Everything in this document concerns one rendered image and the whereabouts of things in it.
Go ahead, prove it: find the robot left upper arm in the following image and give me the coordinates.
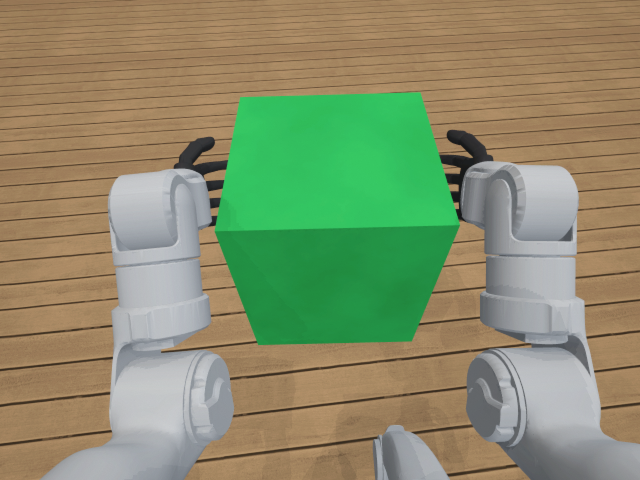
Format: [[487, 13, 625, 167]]
[[40, 350, 234, 480]]

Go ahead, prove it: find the carton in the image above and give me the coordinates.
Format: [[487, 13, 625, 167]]
[[215, 92, 460, 345]]

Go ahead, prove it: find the right robot thigh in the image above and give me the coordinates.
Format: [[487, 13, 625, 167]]
[[373, 431, 450, 480]]

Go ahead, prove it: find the right robot shin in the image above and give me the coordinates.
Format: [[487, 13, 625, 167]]
[[385, 425, 405, 433]]

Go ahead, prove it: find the robot right hand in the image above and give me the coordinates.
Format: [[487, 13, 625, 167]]
[[439, 130, 493, 223]]

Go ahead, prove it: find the robot left hand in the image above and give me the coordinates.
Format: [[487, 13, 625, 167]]
[[174, 137, 228, 230]]

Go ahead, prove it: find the robot left forearm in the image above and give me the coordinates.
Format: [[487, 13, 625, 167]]
[[108, 169, 212, 430]]

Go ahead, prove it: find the robot right upper arm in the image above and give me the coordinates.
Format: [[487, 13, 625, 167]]
[[466, 347, 640, 480]]

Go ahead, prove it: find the robot right forearm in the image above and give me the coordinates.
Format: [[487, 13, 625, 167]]
[[460, 161, 601, 418]]

